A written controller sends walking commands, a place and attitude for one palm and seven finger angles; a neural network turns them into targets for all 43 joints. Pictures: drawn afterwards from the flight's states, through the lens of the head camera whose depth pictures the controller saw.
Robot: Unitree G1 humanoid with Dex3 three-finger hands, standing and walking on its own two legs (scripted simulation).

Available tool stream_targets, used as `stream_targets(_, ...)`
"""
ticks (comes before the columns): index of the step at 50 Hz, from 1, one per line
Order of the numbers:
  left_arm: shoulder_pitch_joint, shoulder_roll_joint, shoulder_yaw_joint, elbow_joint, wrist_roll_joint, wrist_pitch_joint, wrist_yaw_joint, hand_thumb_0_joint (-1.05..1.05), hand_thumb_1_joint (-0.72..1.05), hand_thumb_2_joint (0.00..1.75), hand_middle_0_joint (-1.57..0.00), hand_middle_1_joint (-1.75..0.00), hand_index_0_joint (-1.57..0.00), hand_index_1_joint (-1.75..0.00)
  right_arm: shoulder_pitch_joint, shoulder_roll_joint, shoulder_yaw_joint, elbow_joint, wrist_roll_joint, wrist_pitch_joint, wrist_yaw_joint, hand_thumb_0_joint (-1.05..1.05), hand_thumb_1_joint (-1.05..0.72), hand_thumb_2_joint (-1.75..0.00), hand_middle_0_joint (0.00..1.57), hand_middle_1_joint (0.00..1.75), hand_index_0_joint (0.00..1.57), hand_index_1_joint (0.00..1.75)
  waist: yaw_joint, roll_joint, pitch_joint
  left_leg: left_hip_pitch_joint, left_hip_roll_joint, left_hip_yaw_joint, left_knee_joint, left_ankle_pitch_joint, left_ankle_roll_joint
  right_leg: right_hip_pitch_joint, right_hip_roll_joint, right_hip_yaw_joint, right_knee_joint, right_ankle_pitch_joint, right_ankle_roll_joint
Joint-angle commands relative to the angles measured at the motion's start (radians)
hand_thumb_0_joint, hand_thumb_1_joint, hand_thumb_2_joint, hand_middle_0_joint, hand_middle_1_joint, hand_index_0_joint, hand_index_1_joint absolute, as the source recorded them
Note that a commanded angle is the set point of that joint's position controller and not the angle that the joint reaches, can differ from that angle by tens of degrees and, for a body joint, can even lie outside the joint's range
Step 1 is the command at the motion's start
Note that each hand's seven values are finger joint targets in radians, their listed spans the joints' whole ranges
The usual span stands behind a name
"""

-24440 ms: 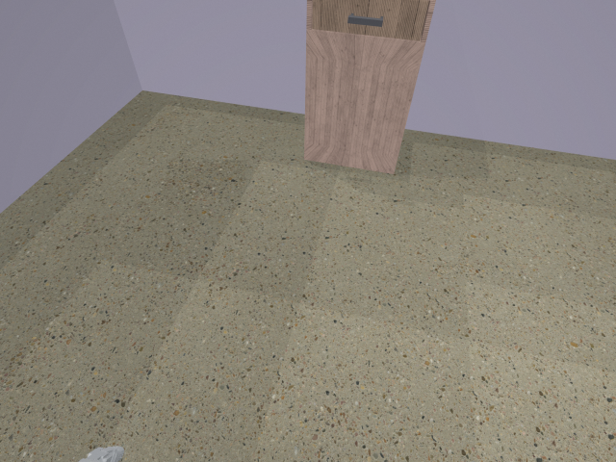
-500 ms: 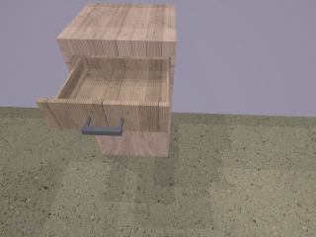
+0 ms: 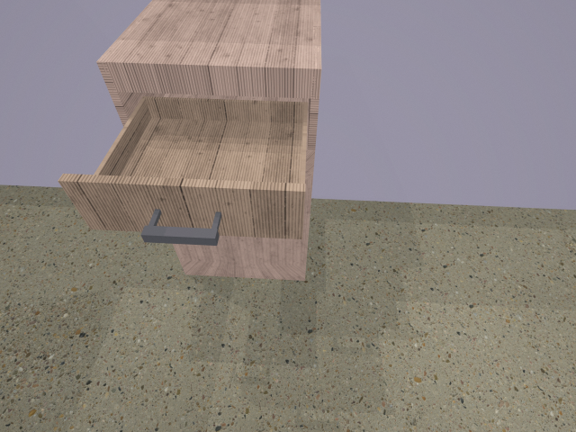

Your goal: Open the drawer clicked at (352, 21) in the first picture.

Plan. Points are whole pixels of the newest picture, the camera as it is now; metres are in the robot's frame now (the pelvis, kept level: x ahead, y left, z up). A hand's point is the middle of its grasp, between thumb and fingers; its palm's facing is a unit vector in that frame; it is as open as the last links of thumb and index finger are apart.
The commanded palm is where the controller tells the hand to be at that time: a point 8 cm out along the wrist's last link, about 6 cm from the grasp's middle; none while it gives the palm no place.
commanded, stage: look to check the result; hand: left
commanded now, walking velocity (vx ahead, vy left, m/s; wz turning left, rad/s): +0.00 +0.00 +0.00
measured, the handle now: (184, 226) +0.46 +0.23 -0.03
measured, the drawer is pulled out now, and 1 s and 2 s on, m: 0.30 0.30 0.30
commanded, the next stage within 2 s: stand and wait in 0.28 s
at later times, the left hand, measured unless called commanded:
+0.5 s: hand out of the picture -0.01 +0.15 -0.18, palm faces +0.07 -0.98 -0.17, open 7.3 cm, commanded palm none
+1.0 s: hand out of the picture +0.00 +0.15 -0.17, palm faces +0.07 -0.98 -0.17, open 7.3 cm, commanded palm none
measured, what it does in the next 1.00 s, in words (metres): stands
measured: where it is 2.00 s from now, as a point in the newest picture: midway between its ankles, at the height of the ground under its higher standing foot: outside the picture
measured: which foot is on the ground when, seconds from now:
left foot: down 0.00-1.00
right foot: down 0.00-1.00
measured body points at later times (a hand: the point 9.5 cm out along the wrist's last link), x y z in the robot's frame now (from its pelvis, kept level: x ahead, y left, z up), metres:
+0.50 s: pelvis +0.01 -0.01 +0.00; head +0.02 -0.01 +0.45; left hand -0.01 +0.20 -0.16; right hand -0.03 -0.20 -0.17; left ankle +0.00 +0.13 -0.74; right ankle +0.04 -0.09 -0.74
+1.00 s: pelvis +0.02 -0.01 +0.00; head +0.03 -0.01 +0.45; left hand +0.00 +0.20 -0.16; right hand -0.02 -0.20 -0.17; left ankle +0.00 +0.13 -0.74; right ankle +0.04 -0.09 -0.74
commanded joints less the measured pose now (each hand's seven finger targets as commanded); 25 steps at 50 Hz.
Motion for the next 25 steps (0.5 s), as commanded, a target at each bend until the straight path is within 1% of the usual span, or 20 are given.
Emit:
stream_targets(1,0.072,0.092,0.02,-0.019,-0.001,-0.008,0.008,0.0,0.9,0.9,-0.2,-0.3,-0.2,-0.3,0.106,-0.053,-0.006,-0.002,-0.002,-0.004,-0.008,0.0,-0.9,-0.9,0.2,0.3,0.2,0.3,0.004,0.014,0.055,-0.073,0.061,-0.047,-0.095,0.031,0.048,0.004,-0.112,0.119,-0.116,-0.056,-0.009)
stream_targets(3,0.073,0.096,0.02,-0.02,0.001,-0.008,0.009,0.0,0.9,0.9,-0.2,-0.3,-0.2,-0.3,0.103,-0.057,-0.008,-0.003,0.0,-0.003,-0.007,0.0,-0.9,-0.9,0.2,0.3,0.2,0.3,0.004,-0.006,0.06,-0.065,0.064,-0.048,-0.097,0.031,0.047,-0.006,-0.108,0.117,-0.12,-0.061,-0.008)
stream_targets(4,0.068,0.092,0.02,-0.018,0.001,-0.007,0.009,0.0,0.9,0.9,-0.2,-0.3,-0.2,-0.3,0.106,-0.053,-0.007,-0.001,-0.003,-0.003,-0.008,0.0,-0.9,-0.9,0.2,0.3,0.2,0.3,0.003,0.0,0.059,-0.07,0.064,-0.049,-0.097,0.037,0.048,0.003,-0.11,0.113,-0.118,-0.052,-0.008)
stream_targets(5,0.067,0.094,0.02,-0.019,0.0,-0.007,0.008,0.0,0.9,0.9,-0.2,-0.3,-0.2,-0.3,0.103,-0.054,-0.007,0.0,-0.002,-0.002,-0.007,0.0,-0.9,-0.9,0.2,0.3,0.2,0.3,0.003,0.011,0.066,-0.074,0.061,-0.045,-0.098,0.021,0.046,-0.002,-0.112,0.118,-0.123,-0.07,-0.007)
stream_targets(8,0.068,0.097,0.02,-0.02,0.002,-0.006,0.009,0.0,0.9,0.9,-0.2,-0.3,-0.2,-0.3,0.105,-0.055,-0.009,-0.001,-0.002,0.002,-0.006,0.0,-0.9,-0.9,0.2,0.3,0.2,0.3,0.003,-0.007,0.083,-0.071,0.059,-0.045,-0.097,-0.001,0.046,-0.029,-0.107,0.122,-0.133,-0.107,-0.008)
stream_targets(9,0.061,0.094,0.022,-0.022,0.001,-0.005,0.009,0.0,0.9,0.9,-0.2,-0.3,-0.2,-0.3,0.11,-0.051,-0.009,0.001,-0.004,0.002,-0.006,0.0,-0.9,-0.9,0.2,0.3,0.2,0.3,0.001,-0.003,0.084,-0.084,0.059,-0.045,-0.1,-0.013,0.047,-0.021,-0.11,0.119,-0.135,-0.114,-0.006)
stream_targets(11,0.062,0.095,0.023,-0.024,0.0,-0.006,0.008,0.0,0.9,0.9,-0.2,-0.3,-0.2,-0.3,0.108,-0.052,-0.008,-0.001,-0.004,-0.002,-0.006,0.0,-0.9,-0.9,0.2,0.3,0.2,0.3,0.002,-0.007,0.058,-0.074,0.058,-0.045,-0.095,0.016,0.047,-0.003,-0.111,0.12,-0.126,-0.086,-0.008)
stream_targets(13,0.065,0.094,0.023,-0.025,0.001,-0.008,0.009,0.0,0.9,0.9,-0.2,-0.3,-0.2,-0.3,0.101,-0.055,-0.01,-0.002,-0.001,-0.003,-0.007,0.0,-0.9,-0.9,0.2,0.3,0.2,0.3,0.005,-0.001,0.057,-0.058,0.064,-0.047,-0.096,0.032,0.046,-0.009,-0.107,0.118,-0.121,-0.067,-0.008)
stream_targets(16,0.061,0.097,0.023,-0.024,-0.001,-0.009,0.008,0.0,0.9,0.9,-0.2,-0.3,-0.2,-0.3,0.104,-0.05,-0.008,0.003,-0.002,-0.006,-0.008,0.0,-0.9,-0.9,0.2,0.3,0.2,0.3,0.005,0.01,0.043,-0.07,0.063,-0.045,-0.096,0.048,0.045,0.025,-0.113,0.115,-0.117,-0.037,-0.009)
stream_targets(17,0.063,0.095,0.023,-0.023,-0.001,-0.01,0.008,0.0,0.9,0.9,-0.2,-0.3,-0.2,-0.3,0.101,-0.05,-0.008,0.001,-0.002,-0.006,-0.008,0.0,-0.9,-0.9,0.2,0.3,0.2,0.3,0.005,-0.008,0.039,-0.062,0.063,-0.044,-0.095,0.053,0.044,0.025,-0.114,0.115,-0.118,-0.036,-0.009)
stream_targets(18,0.063,0.095,0.023,-0.023,0.0,-0.01,0.009,0.0,0.9,0.9,-0.2,-0.3,-0.2,-0.3,0.098,-0.054,-0.01,-0.001,0.0,-0.005,-0.008,0.0,-0.9,-0.9,0.2,0.3,0.2,0.3,0.005,-0.015,0.045,-0.053,0.066,-0.045,-0.095,0.057,0.044,0.011,-0.11,0.114,-0.119,-0.034,-0.009)
stream_targets(20,0.061,0.093,0.021,-0.021,-0.001,-0.009,0.009,0.0,0.9,0.9,-0.2,-0.3,-0.2,-0.3,0.098,-0.049,-0.009,0.004,-0.002,-0.005,-0.008,0.0,-0.9,-0.9,0.2,0.3,0.2,0.3,0.005,0.01,0.05,-0.058,0.064,-0.043,-0.096,0.063,0.043,0.018,-0.114,0.114,-0.119,-0.025,-0.009)
stream_targets(22,0.061,0.093,0.021,-0.02,-0.002,-0.01,0.009,0.0,0.9,0.9,-0.2,-0.3,-0.2,-0.3,0.1,-0.05,-0.008,0.005,-0.002,-0.004,-0.009,0.0,-0.9,-0.9,0.2,0.3,0.2,0.3,0.004,-0.004,0.055,-0.06,0.064,-0.042,-0.096,0.052,0.042,0.015,-0.114,0.116,-0.124,-0.038,-0.01)
stream_targets(23,0.063,0.096,0.021,-0.021,0.0,-0.01,0.01,0.0,0.9,0.9,-0.2,-0.3,-0.2,-0.3,0.095,-0.054,-0.009,0.005,0.0,-0.002,-0.008,0.0,-0.9,-0.9,0.2,0.3,0.2,0.3,0.005,-0.003,0.067,-0.051,0.065,-0.041,-0.097,0.047,0.041,-0.005,-0.109,0.119,-0.128,-0.05,-0.009)
stream_targets(25,0.06,0.096,0.02,-0.02,-0.001,-0.009,0.009,0.0,0.9,0.9,-0.2,-0.3,-0.2,-0.3,0.102,-0.05,-0.007,0.006,-0.002,-0.001,-0.008,0.0,-0.9,-0.9,0.2,0.3,0.2,0.3,0.003,-0.003,0.065,-0.062,0.064,-0.04,-0.097,0.044,0.042,0.009,-0.113,0.119,-0.13,-0.052,-0.008)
